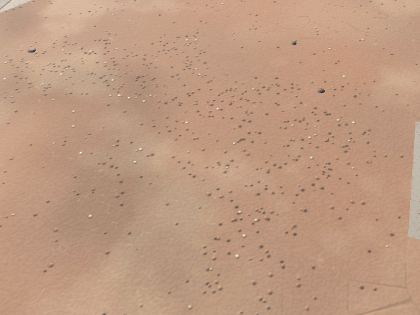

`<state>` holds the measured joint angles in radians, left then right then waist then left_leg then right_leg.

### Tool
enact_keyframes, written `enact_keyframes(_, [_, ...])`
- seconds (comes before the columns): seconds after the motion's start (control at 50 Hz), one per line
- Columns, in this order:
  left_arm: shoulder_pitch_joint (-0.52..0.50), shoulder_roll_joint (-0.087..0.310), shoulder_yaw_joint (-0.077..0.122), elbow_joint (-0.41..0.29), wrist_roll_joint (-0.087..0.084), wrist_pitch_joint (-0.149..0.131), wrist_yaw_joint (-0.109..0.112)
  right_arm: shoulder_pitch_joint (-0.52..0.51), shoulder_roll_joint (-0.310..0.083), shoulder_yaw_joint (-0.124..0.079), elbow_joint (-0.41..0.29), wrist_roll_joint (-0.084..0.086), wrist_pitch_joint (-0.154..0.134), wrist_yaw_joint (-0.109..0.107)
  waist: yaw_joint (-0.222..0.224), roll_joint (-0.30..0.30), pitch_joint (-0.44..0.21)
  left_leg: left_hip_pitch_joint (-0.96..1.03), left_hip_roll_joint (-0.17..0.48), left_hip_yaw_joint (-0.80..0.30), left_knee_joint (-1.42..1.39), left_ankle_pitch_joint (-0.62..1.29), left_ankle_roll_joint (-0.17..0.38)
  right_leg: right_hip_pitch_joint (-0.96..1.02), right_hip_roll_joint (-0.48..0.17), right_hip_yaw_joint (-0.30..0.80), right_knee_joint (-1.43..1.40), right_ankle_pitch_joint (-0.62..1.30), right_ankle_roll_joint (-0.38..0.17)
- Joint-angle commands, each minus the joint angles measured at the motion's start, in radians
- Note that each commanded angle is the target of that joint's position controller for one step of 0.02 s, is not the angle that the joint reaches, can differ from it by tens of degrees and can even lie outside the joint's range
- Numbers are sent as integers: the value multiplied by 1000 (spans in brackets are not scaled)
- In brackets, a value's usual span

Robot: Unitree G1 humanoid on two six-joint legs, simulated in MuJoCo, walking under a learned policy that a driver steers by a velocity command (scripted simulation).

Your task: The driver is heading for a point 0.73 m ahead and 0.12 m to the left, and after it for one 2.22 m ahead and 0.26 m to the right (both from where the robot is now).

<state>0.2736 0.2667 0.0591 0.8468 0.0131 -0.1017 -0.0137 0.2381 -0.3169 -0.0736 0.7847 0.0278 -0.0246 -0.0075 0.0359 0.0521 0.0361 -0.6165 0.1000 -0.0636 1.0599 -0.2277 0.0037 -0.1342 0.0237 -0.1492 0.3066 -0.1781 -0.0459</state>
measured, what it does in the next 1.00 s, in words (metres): walks ahead: left foot, then right foot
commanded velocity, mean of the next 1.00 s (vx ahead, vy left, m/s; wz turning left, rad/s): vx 0.48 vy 0.00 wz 0.17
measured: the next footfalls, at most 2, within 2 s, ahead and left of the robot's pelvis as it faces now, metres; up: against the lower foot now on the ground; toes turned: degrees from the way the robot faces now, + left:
left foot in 0.28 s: +0.30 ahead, +0.16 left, +0.00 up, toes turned +13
right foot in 0.82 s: +0.67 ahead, +0.04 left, +0.00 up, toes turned +11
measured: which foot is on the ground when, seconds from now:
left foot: up 0.00-0.26, down 0.28-0.82, up 0.84-1.00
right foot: down 0.00-0.28, up 0.30-0.80, down 0.82-1.00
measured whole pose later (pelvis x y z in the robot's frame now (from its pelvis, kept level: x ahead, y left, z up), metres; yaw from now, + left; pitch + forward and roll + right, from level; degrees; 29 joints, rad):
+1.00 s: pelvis +0.56 +0.09 -0.01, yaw +7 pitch +2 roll +0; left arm 0.21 0.30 0.06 0.74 0.00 -0.06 -0.03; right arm 0.20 -0.30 -0.04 0.72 -0.01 -0.08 -0.01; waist 0.02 0.02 0.07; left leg -0.47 0.01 -0.06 1.19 -0.42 -0.03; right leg -0.34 0.11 0.03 0.44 -0.13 -0.09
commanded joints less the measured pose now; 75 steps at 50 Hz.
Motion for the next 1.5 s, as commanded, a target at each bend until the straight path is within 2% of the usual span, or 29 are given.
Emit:
enact_keyframes(0.02, [-71,144,35,-55,1,-18,11,7,-23,-5,-68,-4,-1,9,-29,-109,8,-62,44,-38,-112,144,-9,24,-283,131,-195,202,-142])
enact_keyframes(0.18, [18,203,56,-7,-28,29,22,-220,-7,9,-171,-4,-9,57,44,-84,71,-67,5,88,-413,198,39,208,-316,-22,-144,327,-105])
enact_keyframes(0.24, [-3,241,68,-11,-42,51,29,-167,-51,-15,-186,-7,0,64,-19,-131,2,70,-76,161,-426,55,94,264,-320,-66,36,747,-73])
enact_keyframes(0.28, [-31,237,64,-21,-49,64,34,90,-134,-67,-124,-2,6,51,-167,-113,-137,430,-161,183,-506,83,159,153,-269,-106,395,822,-27])
enact_keyframes(0.3, [-7,178,42,-39,-17,55,35,230,-225,-100,-90,2,19,28,-208,26,-220,727,-30,-48,-531,80,220,-113,-218,-106,713,423,22])
enact_keyframes(0.32, [63,49,2,-96,7,26,22,167,-303,-102,-112,4,4,29,-75,228,-301,980,190,-629,-662,-137,402,-530,0,39,1013,-418,73])
enact_keyframes(0.34, [-55,141,15,-107,-32,-11,9,179,-209,-73,-137,-2,-16,40,-152,83,-346,990,229,-735,-777,-206,396,-634,-20,232,1087,-416,53])
enact_keyframes(0.36, [-128,174,24,-136,-63,-31,2,145,-163,-58,-129,-10,-32,43,-149,44,-210,893,205,-591,-792,-120,351,-697,-62,227,1050,-311,29])
enact_keyframes(0.4, [-126,161,27,-111,-18,-39,16,26,-101,-39,-142,-10,-39,41,-67,-63,-89,640,108,-369,-800,96,279,-583,-135,226,878,-166,24])
enact_keyframes(0.44, [-63,165,32,-97,-15,-14,11,-22,-81,-28,-163,-27,-45,30,-19,-2,-88,521,96,-305,-834,257,291,-482,-162,229,818,-113,53])
enact_keyframes(0.58, [-206,87,3,-120,-18,9,-1,57,-106,-24,-99,-26,-55,1,-81,11,-23,456,20,-65,-889,318,217,-467,-137,168,408,270,96])
enact_keyframes(0.72, [-327,95,-6,-172,-37,-1,-40,125,-124,-28,-15,-26,-49,1,-128,-3,52,680,129,-27,-870,309,192,-564,-98,172,239,250,15])
enact_keyframes(0.78, [-262,119,4,-172,-33,0,-55,96,-144,-35,-13,-27,-34,-10,-80,23,-3,751,139,21,-748,660,155,-471,-42,131,229,115,-34])
enact_keyframes(0.82, [-53,182,41,-123,-26,8,-45,63,-150,-32,-26,-30,-18,-21,34,17,-145,708,80,91,-451,949,108,-174,40,70,207,113,-82])
enact_keyframes(0.84, [95,245,61,-104,-24,14,-34,80,-128,-18,-49,-43,-19,-30,87,-68,-255,491,45,117,-164,706,68,122,-91,272,224,161,-144])
enact_keyframes(0.86, [130,325,78,-107,-25,12,-36,202,-11,18,-74,-56,-42,-11,6,-320,-367,57,-181,85,225,-123,-22,475,-337,808,149,77,-350])
enact_keyframes(0.88, [132,225,53,-112,-33,15,-34,134,-77,12,-68,-37,-71,0,59,-238,-405,-64,-183,-62,335,-334,-18,529,-350,933,39,79,-342])
enact_keyframes(0.9, [63,198,43,-133,-24,18,-26,44,-120,2,-102,-7,-91,11,62,-182,-269,-118,-129,-76,335,-279,-7,421,-325,771,41,202,-295])
enact_keyframes(0.94, [-33,177,37,-165,-22,26,-18,-41,-123,-1,-126,-34,-96,-1,13,-21,-129,-61,-67,-40,219,-209,-21,152,-264,571,50,556,-261])
enact_keyframes(1.0, [-66,170,34,-180,-14,37,-4,18,-89,-1,-131,-44,-59,-14,-58,-76,-113,51,-50,-29,76,-181,-55,-26,-200,462,18,715,-251])
enact_keyframes(1.1, [-57,215,53,-176,-35,76,29,-32,-57,10,-138,-45,-26,-29,-48,-120,-168,118,-106,-3,-201,39,-104,-103,-129,399,49,686,-186])
enact_keyframes(1.2, [-35,203,52,-176,-37,119,53,-169,-59,9,-173,-33,-28,-13,-2,-158,-149,121,-142,-44,-396,106,-100,-58,-119,502,99,433,-136])
enact_keyframes(1.28, [-79,189,49,-205,-35,129,56,-134,-91,-10,-165,-31,-51,-4,-41,-200,-124,221,-145,-62,-604,110,-56,-14,-106,617,185,319,-105])
enact_keyframes(1.3, [-97,173,43,-217,-35,129,55,-101,-102,-16,-157,-35,-59,-6,-63,-191,-128,327,-107,-66,-704,246,-29,-50,-70,609,235,257,-75])
enact_keyframes(1.32, [-59,122,27,-230,-18,124,51,-73,-161,-28,-163,-51,-59,-16,-44,-68,-199,509,77,-202,-686,471,45,-144,-7,530,395,23,-28])
enact_keyframes(1.34, [55,92,19,-235,-25,121,50,-78,-198,-34,-158,-79,-40,-22,26,193,-225,663,283,-461,-672,760,235,-361,142,375,587,-504,38])
enact_keyframes(1.36, [91,185,37,-216,-16,121,46,-39,-143,-29,-153,-58,-28,-19,0,188,-254,664,353,-559,-675,699,305,-429,81,326,790,-549,84])
enact_keyframes(1.4, [30,235,64,-191,-34,145,49,-91,-76,-10,-172,-46,-15,-20,-16,42,-171,569,222,-325,-662,541,228,-457,30,302,926,-405,129])
enact_keyframes(1.5, [-34,138,41,-234,-39,166,45,-127,-95,-15,-161,-53,15,-33,-32,114,-110,463,128,-109,-740,395,216,-412,-11,196,790,-264,154])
